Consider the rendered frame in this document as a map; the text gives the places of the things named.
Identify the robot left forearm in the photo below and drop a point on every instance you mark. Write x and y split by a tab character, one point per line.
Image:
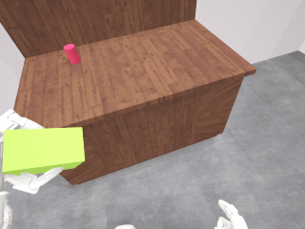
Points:
6	213

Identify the robot left hand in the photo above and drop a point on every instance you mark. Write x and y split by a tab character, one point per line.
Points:
26	182

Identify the robot right hand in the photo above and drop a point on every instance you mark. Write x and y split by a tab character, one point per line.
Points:
236	221

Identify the sponge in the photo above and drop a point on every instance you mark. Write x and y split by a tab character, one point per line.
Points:
36	151

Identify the table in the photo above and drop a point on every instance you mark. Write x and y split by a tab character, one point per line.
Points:
151	80

